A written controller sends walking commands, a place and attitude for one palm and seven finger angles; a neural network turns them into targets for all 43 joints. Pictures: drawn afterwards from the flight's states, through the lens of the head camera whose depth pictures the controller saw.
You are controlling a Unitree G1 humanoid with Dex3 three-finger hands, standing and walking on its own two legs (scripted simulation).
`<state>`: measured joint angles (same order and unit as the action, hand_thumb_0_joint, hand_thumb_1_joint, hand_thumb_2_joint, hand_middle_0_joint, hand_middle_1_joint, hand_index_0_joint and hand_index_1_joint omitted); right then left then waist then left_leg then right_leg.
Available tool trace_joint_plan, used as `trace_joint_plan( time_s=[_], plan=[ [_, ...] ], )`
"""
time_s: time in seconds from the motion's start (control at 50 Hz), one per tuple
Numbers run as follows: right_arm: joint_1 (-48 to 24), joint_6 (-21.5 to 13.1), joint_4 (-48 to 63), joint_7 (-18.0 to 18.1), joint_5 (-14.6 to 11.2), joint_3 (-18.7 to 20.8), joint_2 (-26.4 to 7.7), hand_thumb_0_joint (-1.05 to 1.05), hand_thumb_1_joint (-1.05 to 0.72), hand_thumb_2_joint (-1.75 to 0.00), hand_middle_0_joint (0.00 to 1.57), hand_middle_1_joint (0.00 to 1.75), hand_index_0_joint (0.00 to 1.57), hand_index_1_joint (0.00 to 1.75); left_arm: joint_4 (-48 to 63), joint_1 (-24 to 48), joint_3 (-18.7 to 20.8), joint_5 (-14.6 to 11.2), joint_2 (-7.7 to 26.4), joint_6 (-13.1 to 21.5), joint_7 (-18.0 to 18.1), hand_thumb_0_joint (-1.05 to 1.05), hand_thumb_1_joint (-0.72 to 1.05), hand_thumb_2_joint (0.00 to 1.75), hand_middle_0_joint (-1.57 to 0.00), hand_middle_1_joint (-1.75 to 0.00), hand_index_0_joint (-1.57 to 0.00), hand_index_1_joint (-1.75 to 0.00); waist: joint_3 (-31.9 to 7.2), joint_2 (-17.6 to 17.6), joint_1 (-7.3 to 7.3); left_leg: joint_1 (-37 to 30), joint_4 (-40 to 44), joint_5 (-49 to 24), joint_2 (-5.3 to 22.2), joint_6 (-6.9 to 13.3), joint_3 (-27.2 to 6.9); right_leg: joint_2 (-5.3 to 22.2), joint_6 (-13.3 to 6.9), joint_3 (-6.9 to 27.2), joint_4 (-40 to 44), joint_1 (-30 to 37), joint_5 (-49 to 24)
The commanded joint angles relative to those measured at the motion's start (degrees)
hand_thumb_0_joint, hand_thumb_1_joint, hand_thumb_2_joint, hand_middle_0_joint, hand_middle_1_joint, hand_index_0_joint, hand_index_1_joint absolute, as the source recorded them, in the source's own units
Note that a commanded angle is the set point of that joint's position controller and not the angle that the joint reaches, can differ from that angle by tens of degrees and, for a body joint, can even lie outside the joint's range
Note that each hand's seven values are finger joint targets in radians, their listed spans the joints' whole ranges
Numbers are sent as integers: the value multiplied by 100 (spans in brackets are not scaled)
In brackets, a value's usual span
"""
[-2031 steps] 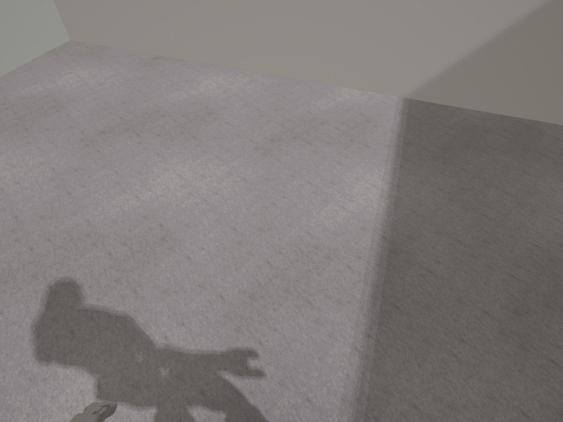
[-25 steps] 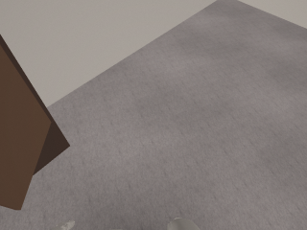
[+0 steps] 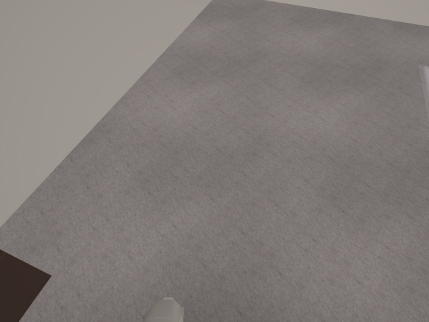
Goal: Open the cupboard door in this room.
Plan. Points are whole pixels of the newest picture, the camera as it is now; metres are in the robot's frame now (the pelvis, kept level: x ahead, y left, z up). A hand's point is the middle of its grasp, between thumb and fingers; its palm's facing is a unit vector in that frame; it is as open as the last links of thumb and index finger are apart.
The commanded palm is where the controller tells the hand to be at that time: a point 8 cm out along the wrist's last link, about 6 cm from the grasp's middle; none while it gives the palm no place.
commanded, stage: walk to a spot facing it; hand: left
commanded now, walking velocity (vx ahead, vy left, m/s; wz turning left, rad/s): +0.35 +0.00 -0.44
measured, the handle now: out of the picture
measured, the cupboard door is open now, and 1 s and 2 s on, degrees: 41 41 41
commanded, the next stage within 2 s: turn to face it in 1.04 s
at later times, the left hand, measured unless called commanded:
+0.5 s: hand (161, 213) +0.38 +0.17 -0.15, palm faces -0.30 -0.93 -0.20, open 7.3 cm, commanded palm none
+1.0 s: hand (197, 192) +0.46 +0.08 -0.18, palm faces -0.28 -0.94 -0.19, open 7.2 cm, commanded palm none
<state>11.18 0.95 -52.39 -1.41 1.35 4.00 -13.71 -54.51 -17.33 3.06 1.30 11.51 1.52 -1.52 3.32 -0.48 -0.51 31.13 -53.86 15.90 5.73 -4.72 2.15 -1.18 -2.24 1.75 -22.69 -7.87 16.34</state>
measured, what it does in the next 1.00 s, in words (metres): walks ahead, turning right: left foot, then right foot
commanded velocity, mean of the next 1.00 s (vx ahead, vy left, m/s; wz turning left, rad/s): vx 0.36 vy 0.00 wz -0.26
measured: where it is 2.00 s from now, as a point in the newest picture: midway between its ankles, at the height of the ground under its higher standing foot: (253, 230)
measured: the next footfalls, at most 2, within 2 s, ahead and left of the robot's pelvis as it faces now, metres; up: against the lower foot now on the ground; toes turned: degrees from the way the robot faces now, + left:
left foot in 0.16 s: +0.20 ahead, +0.15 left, +0.00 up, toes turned -1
right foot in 0.60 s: +0.35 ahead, -0.15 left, +0.00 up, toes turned -24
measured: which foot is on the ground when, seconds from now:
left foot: up 0.00-0.14, down 0.16-0.62, up 0.64-1.00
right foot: down 0.00-0.16, up 0.18-0.58, down 0.60-1.00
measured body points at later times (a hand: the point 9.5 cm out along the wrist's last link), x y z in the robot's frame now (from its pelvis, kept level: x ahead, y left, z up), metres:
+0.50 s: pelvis +0.21 +0.02 +0.00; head +0.25 +0.00 +0.44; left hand +0.40 +0.22 -0.14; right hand +0.10 -0.20 -0.15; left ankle +0.16 +0.15 -0.74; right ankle +0.27 -0.14 -0.70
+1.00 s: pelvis +0.42 -0.10 +0.00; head +0.43 -0.10 +0.45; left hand +0.48 +0.13 -0.16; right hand +0.43 -0.35 -0.14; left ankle +0.57 -0.01 -0.70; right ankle +0.31 -0.13 -0.74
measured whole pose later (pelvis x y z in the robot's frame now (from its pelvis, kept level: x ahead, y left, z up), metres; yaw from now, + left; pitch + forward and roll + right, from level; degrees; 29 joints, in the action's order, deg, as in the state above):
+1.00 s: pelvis +0.42 -0.10 +0.00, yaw -21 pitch +0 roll -1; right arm 8.3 -0.8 -57.0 -1.5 1.2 3.0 -9.8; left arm -61.7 -20.6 2.5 0.9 10.6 4.7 -0.2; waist 1.3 0.1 -1.5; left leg 33.1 -46.4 9.0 6.7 -2.8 3.9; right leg -4.8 -4.7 -4.0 -16.1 -0.3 16.2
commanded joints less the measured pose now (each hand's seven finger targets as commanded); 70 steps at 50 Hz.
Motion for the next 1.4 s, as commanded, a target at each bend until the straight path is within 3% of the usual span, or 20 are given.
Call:
trace_joint_plan(
  time_s=[0.0,0.06,0.1,0.14,0.16,0.22,0.3,0.48,0.54,0.56,0.58,0.6,0.72,0.98,1.06,1.08,1.12,1.16,1.26,1.38],
  plan=[
    [-637,-325,686,13,-20,28,-285,0,-90,-90,20,30,20,30,216,-193,349,-1,1229,174,83,0,90,90,-20,-30,-20,-30,-173,-706,-181,234,1052,-97,-194,9,146,1270,-896,1329,792,512,-847],
    [-636,-433,692,64,-43,19,-333,0,-90,-90,20,30,20,30,128,-188,359,4,1212,151,100,0,90,90,-20,-30,-20,-30,-271,-830,-141,-540,1897,-19,-328,115,170,1293,-806,1443,335,420,-1403],
    [356,-507,335,171,-14,66,-597,0,-90,-90,20,30,20,30,185,116,355,-37,1054,132,95,0,90,90,-20,-30,-20,-30,-452,-315,389,-2462,2789,-500,-372,212,196,852,-501,1065,-554,-662,-1533],
    [2005,-558,-42,284,148,296,-1701,0,-90,-90,20,30,20,30,352,-147,205,-126,458,130,-1,0,90,90,-20,-30,-20,-30,-1568,2303,899,-4559,3719,675,2268,1154,-3068,-349,88,-221,-4076,-2720,1737],
    [1962,-459,-16,301,115,227,-1589,0,-90,-90,20,30,20,30,472,251,198,-66,639,129,13,0,90,90,-20,-30,-20,-30,-1172,1508,887,-4093,3944,1063,2508,1494,-3470,49,-6,278,-4872,-3065,1669],
    [913,-526,183,273,107,4,-732,0,-90,-90,20,30,20,30,390,704,262,49,530,95,-96,0,90,90,-20,-30,-20,-30,151,957,360,-2183,4267,618,1811,1173,-2009,628,78,137,-5370,-3215,407],
    [1044,-649,-41,306,36,-76,-507,0,-90,-90,20,30,20,30,337,499,158,52,213,-76,-198,0,90,90,-20,-30,-20,-30,-346,1015,106,-2700,4001,-1809,1226,956,-118,648,241,-224,-4454,-3038,-205],
    [1509,-533,-395,227,100,-72,-569,0,-90,-90,20,30,20,30,678,1744,72,44,225,-107,-214,0,90,90,-20,-30,-20,-30,127,700,320,-2640,4092,-1773,1405,1009,620,503,63,-798,-1795,-2214,-573],
    [1351,-482,-429,234,72,-65,-748,0,-90,-90,20,30,20,30,414,848,155,32,475,-39,-160,0,90,90,-20,-30,-20,-30,-283,451,-205,-2464,2696,-3199,1307,821,959,188,-183,-994,-1223,-566,-359],
    [1190,-488,-387,194,19,-87,-664,0,-90,-90,20,30,20,30,93,-167,238,67,780,33,-99,0,90,90,-20,-30,-20,-30,-740,32,-676,-1704,1369,-3124,949,605,1185,230,-385,-720,-954,973,-362],
    [1224,-514,-227,148,-90,-151,-329,0,-90,-90,20,30,20,30,-141,-1105,442,101,1493,99,1,0,90,90,-20,-30,-20,-30,-1512,-1481,-1024,-79,-660,-471,143,330,1466,1765,-911,1508,-392,2516,-60],
    [1025,-511,-52,162,-134,-141,-307,0,-90,-90,20,30,20,30,-207,-1240,480,-74,1815,87,65,0,90,90,-20,-30,-20,-30,-1728,-1873,-916,772,-2072,1924,-264,264,653,2655,-1255,3171,575,2602,-559],
    [1101,-236,-524,145,26,-86,-24,0,-90,-90,20,30,20,30,89,402,132,-72,683,234,150,0,90,90,-20,-30,-20,-30,-272,-597,222,-90,-1015,73,395,152,26,1500,-776,602,1065,-425,-1515],
    [-905,-358,74,-40,-40,-77,50,0,-90,-90,20,30,20,30,-653,-730,44,-35,621,415,215,0,90,90,-20,-30,-20,-30,279,-348,-140,584,1288,-567,100,319,176,1661,-847,495,1010,994,-2863],
    [-96,-430,-259,62,6,-50,-95,0,-90,-90,20,30,20,30,-791,-723,42,-31,674,385,251,0,90,90,-20,-30,-20,-30,-95,-249,321,-1298,2287,-665,-472,572,586,1344,-508,26,-410,741,-4809],
    [780,-445,-501,115,46,-9,-333,0,-90,-90,20,30,20,30,-758,-705,49,-68,676,370,243,0,90,90,-20,-30,-20,-30,-586,-26,670,-2688,2475,-1213,-331,724,407,1124,-306,-186,-1441,65,-4302],
    [2074,-452,-742,233,89,128,-1191,0,-90,-90,20,30,20,30,-544,-969,-81,-171,275,384,192,0,90,90,-20,-30,-20,-30,-1845,1582,852,-4722,3070,-3025,2248,2010,-2852,-124,61,-543,-4822,-2083,1492],
    [1247,-393,-560,267,13,48,-895,0,-90,-90,20,30,20,30,-367,-283,-58,-82,314,318,262,0,90,90,-20,-30,-20,-30,-801,442,542,-3064,3456,-2812,2085,2077,-2416,376,113,-100,-5519,-2508,1320],
    [486,-502,-485,334,-40,-150,-338,0,-90,-90,20,30,20,30,-459,-439,-62,-16,-85,-12,181,0,90,90,-20,-30,-20,-30,-368,681,-110,-1462,3622,-3688,847,1400,-748,603,451,-318,-3721,-1505,425],
    [456,-236,-332,267,3,28,-623,0,-90,-90,20,30,20,30,17,341,85,-16,157,-199,206,0,90,90,-20,-30,-20,-30,-483,815,10,-1128,3757,-1563,721,1411,-1288,365,563,-490,-2634,-1304,161]
  ],
)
